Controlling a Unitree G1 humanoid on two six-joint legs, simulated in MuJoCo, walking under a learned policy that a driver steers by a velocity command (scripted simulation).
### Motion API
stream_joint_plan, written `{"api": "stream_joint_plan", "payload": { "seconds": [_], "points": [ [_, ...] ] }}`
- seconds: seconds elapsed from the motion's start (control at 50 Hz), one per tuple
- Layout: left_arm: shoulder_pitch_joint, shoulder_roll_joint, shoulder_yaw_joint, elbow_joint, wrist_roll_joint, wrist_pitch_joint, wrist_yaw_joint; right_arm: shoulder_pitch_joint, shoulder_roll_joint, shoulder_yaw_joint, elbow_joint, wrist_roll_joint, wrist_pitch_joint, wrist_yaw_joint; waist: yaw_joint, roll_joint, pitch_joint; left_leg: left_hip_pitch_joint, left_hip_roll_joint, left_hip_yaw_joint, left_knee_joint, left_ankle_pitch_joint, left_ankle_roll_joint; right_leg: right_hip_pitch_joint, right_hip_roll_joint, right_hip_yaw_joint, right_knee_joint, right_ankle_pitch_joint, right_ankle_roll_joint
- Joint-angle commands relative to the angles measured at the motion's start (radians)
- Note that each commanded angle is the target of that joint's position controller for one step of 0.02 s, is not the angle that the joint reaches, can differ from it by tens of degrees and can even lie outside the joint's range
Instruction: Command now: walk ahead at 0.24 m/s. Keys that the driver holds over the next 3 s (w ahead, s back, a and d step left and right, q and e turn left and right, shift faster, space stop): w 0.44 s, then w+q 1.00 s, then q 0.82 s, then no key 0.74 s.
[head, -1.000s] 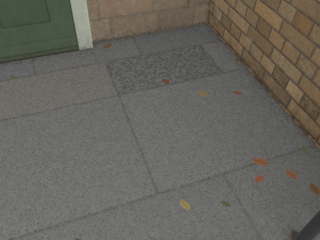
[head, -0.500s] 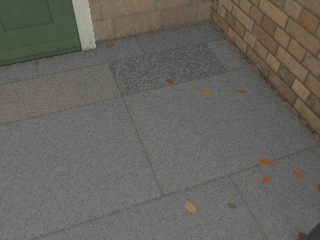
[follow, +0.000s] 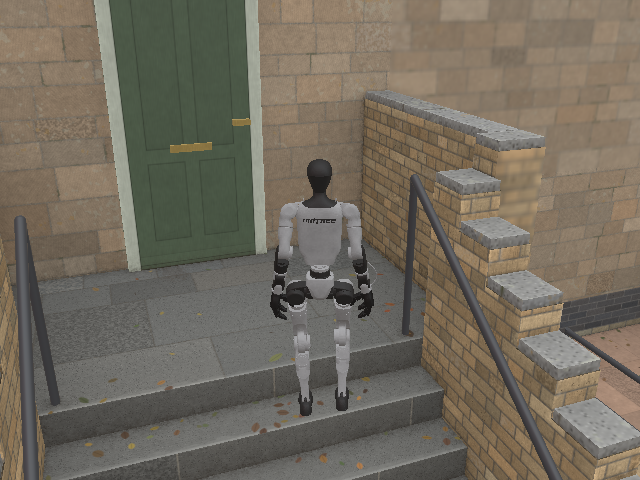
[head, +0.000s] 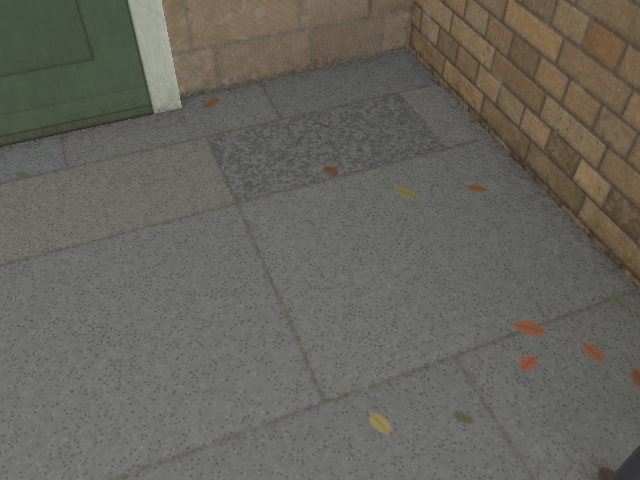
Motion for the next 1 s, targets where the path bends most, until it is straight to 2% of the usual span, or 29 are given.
{"api": "stream_joint_plan", "payload": {
  "seconds": [0.02,0.1,0.18,0.24,0.3,0.32,0.34,0.36,0.38,0.4,0.42,0.44,0.46,0.48,0.5,0.52,0.54,0.58,0.6,0.62,0.64,0.66,0.68,0.72,0.74,0.76,0.86,0.92,1.0],
  "points": [
    [-0.136,0.086,0.028,-0.137,0.018,-0.026,-0.021,0.143,-0.155,-0.051,0.025,-0.005,-0.011,0.006,-0.059,0.076,0.170,0.070,0.419,-0.555,-0.343,-0.543,0.246,-0.500,-0.042,-0.018,0.469,-0.061,0.015],
    [-0.135,0.064,0.039,-0.185,0.012,-0.051,-0.044,0.076,-0.146,-0.059,0.041,-0.021,-0.060,0.011,0.017,0.086,0.093,0.073,0.337,-0.362,-0.295,-0.323,0.196,-0.631,-0.058,0.017,0.945,-0.006,-0.013],
    [-0.342,0.030,0.014,-0.328,0.014,-0.047,-0.025,0.179,-0.108,-0.051,0.072,-0.031,-0.092,0.012,-0.028,0.090,0.147,0.222,0.403,-0.364,-0.307,-0.287,0.193,-1.047,-0.104,0.070,1.276,-0.090,-0.037],
    [-0.501,0.022,-0.007,-0.447,0.016,-0.030,-0.005,0.233,-0.134,-0.056,0.082,-0.031,-0.124,0.015,-0.049,0.083,0.183,0.312,0.460,-0.352,-0.322,-0.298,0.161,-1.331,-0.133,0.118,1.452,-0.222,-0.055],
    [-0.633,0.026,-0.026,-0.560,-0.016,-0.029,-0.001,0.176,-0.168,-0.055,0.097,-0.025,-0.139,0.011,-0.024,0.079,0.217,0.207,0.460,-0.218,-0.418,-0.285,0.100,-1.337,-0.171,0.097,1.395,-0.281,-0.068],
    [-0.670,0.020,-0.040,-0.603,-0.017,-0.024,-0.006,0.161,-0.184,-0.058,0.107,-0.022,-0.135,0.013,-0.021,0.071,0.221,0.152,0.422,-0.156,-0.494,-0.314,0.074,-1.268,-0.197,0.036,1.217,-0.278,-0.067],
    [-0.736,0.010,-0.048,-0.654,-0.026,-0.017,-0.017,0.167,-0.152,-0.046,0.128,0.018,-0.124,0.013,-0.032,0.116,0.263,0.038,0.395,-0.119,-0.600,-0.261,0.083,-1.124,-0.210,0.012,1.081,-0.296,-0.094],
    [-0.637,0.004,-0.055,-0.630,-0.032,-0.010,-0.047,0.092,-0.157,-0.040,0.095,0.031,-0.111,0.018,0.007,0.070,0.200,-0.159,0.341,-0.013,-0.689,-0.166,0.110,-0.731,-0.197,-0.117,0.840,-0.121,-0.115],
    [-0.527,-0.032,-0.048,-0.569,-0.048,-0.004,-0.067,0.042,-0.151,-0.040,0.052,0.042,-0.107,0.017,0.011,0.049,0.100,-0.322,0.299,0.018,-0.687,0.071,0.130,-0.321,-0.144,-0.201,0.720,-0.025,-0.142],
    [-0.353,0.010,-0.012,-0.506,-0.033,0.001,-0.062,0.094,-0.218,-0.052,0.043,0.035,-0.116,0.032,0.071,0.103,-0.046,-0.234,0.309,0.033,-0.484,0.689,0.121,-0.102,-0.042,-0.233,0.756,-0.093,-0.141],
    [-0.174,0.057,0.018,-0.441,-0.033,0.011,-0.051,0.105,-0.307,-0.082,0.040,0.017,-0.123,0.045,0.149,0.126,-0.193,-0.047,0.336,0.037,-0.220,1.125,0.094,-0.015,0.008,-0.184,0.663,-0.173,-0.139],
    [0.012,0.129,0.048,-0.400,-0.013,0.018,-0.041,0.074,-0.379,-0.109,0.016,0.042,-0.131,0.075,0.258,0.143,-0.346,0.037,0.334,0.015,0.076,1.332,0.052,0.160,0.058,-0.099,0.502,-0.151,-0.141],
    [0.122,0.274,0.093,-0.346,0.000,0.014,-0.028,0.047,-0.323,-0.101,-0.006,0.082,-0.149,0.109,0.305,-0.002,-0.413,-0.181,0.222,-0.034,0.454,1.013,-0.011,0.314,-0.091,0.312,0.226,-0.421,-0.140],
    [0.072,0.399,0.126,-0.327,0.008,0.011,-0.015,0.057,-0.161,-0.083,-0.081,0.053,-0.169,0.141,0.237,-0.353,-0.487,-0.387,0.026,-0.185,0.912,0.151,-0.052,0.325,-0.318,0.903,-0.317,-0.828,-0.099],
    [-0.074,0.399,0.124,-0.345,-0.014,-0.014,-0.010,0.052,-0.044,-0.080,-0.106,0.004,-0.163,0.117,0.146,-0.316,-0.428,-0.479,-0.006,-0.385,1.362,0.143,-0.062,0.165,-0.369,1.053,-0.441,-0.966,-0.006],
    [-0.192,0.339,0.117,-0.339,-0.014,-0.025,-0.009,0.021,0.029,-0.073,-0.148,0.006,-0.142,0.090,0.048,-0.183,-0.302,-0.547,0.022,-0.366,1.539,0.223,-0.076,0.014,-0.394,0.974,-0.449,-0.765,0.028],
    [-0.274,0.253,0.102,-0.315,-0.019,-0.044,-0.012,0.021,0.048,-0.066,-0.167,-0.004,-0.118,0.059,-0.032,-0.125,-0.173,-0.586,0.083,-0.235,1.514,0.312,-0.073,-0.095,-0.379,0.767,-0.316,-0.559,0.021],
    [-0.288,0.104,0.063,-0.231,0.009,-0.077,-0.025,-0.008,0.025,-0.057,-0.180,-0.022,-0.086,0.023,-0.061,-0.069,-0.033,-0.633,0.104,-0.206,1.489,0.313,-0.047,-0.245,-0.342,0.458,-0.192,-0.252,-0.013],
    [-0.270,0.069,0.040,-0.180,0.024,-0.088,-0.049,-0.016,0.043,-0.044,-0.184,-0.056,-0.071,0.040,-0.100,0.006,0.004,-0.670,0.109,-0.235,1.487,0.305,-0.045,-0.294,-0.326,0.434,-0.188,-0.261,-0.011],
    [-0.238,0.072,0.045,-0.138,0.041,-0.104,-0.051,-0.027,0.037,-0.041,-0.195,-0.056,-0.059,0.045,-0.099,0.006,0.016,-0.700,0.097,-0.255,1.466,0.293,-0.037,-0.269,-0.323,0.354,-0.204,-0.230,0.006],
    [-0.202,0.135,0.058,-0.142,0.023,-0.127,-0.049,-0.095,-0.016,-0.056,-0.193,-0.044,-0.038,0.043,-0.057,-0.020,0.040,-0.708,0.097,-0.244,1.344,0.245,-0.059,-0.242,-0.324,0.266,-0.249,-0.227,0.017],
    [-0.149,0.166,0.073,-0.128,0.014,-0.145,-0.041,-0.140,-0.031,-0.057,-0.161,-0.019,-0.027,0.054,-0.037,0.041,0.046,-0.696,0.046,-0.237,1.275,0.197,-0.052,-0.221,-0.316,0.194,-0.268,-0.045,0.053],
    [-0.144,0.142,0.064,-0.145,-0.005,-0.151,-0.041,-0.110,-0.053,-0.069,-0.132,-0.004,-0.033,0.054,-0.029,0.046,0.017,-0.680,0.046,-0.236,1.194,0.239,-0.055,-0.144,-0.318,0.122,-0.304,0.107,0.111],
    [-0.152,0.181,0.068,-0.161,-0.037,-0.161,-0.019,-0.156,-0.082,-0.089,-0.127,0.016,-0.029,0.052,-0.014,-0.044,0.006,-0.670,0.019,-0.160,0.983,0.384,-0.046,-0.049,-0.270,-0.051,-0.422,0.125,0.127],
    [-0.126,0.196,0.072,-0.149,-0.069,-0.165,-0.020,-0.168,-0.083,-0.092,-0.131,0.010,-0.021,0.059,-0.014,-0.064,0.036,-0.668,0.013,-0.130,0.863,0.427,-0.046,-0.017,-0.238,-0.099,-0.455,0.171,0.134],
    [-0.044,0.192,0.073,-0.120,-0.074,-0.165,-0.019,-0.171,-0.080,-0.097,-0.116,0.006,-0.007,0.068,0.004,-0.054,0.025,-0.675,0.008,-0.087,0.789,0.432,-0.038,0.089,-0.219,-0.136,-0.476,0.181,0.118],
    [0.012,0.120,0.041,-0.121,-0.030,-0.128,-0.008,-0.277,-0.089,-0.108,-0.072,0.004,-0.017,0.100,0.052,-0.168,0.061,-0.707,0.059,0.036,0.520,0.335,-0.044,0.423,-0.171,-0.231,-0.573,0.299,0.015],
    [-0.036,0.146,0.037,-0.133,-0.008,-0.117,0.003,-0.268,-0.087,-0.102,-0.064,-0.003,-0.015,0.120,0.025,-0.133,0.076,-0.524,0.046,0.121,0.371,0.294,-0.030,0.421,-0.186,-0.313,-0.541,0.612,0.013],
    [-0.079,0.240,0.054,-0.100,-0.002,-0.120,0.037,-0.033,-0.100,-0.103,-0.029,-0.019,0.009,0.089,-0.075,-0.193,0.003,-0.262,-0.021,0.214,0.270,0.186,0.031,0.544,-0.220,-0.346,-0.301,1.378,0.005]
  ]
}}
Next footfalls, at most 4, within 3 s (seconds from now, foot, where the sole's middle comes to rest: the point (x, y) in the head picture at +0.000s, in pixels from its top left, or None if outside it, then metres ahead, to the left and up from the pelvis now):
0.44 right None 0.38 -0.29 -0.60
1.10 left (413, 393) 0.63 -0.17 -0.60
1.58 right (390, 234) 1.07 -0.17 -0.60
2.04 left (328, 294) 0.88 -0.01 -0.60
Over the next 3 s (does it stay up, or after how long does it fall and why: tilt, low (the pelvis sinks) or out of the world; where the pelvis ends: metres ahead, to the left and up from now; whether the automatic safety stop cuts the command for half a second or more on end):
stays up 0.94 -0.09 0.18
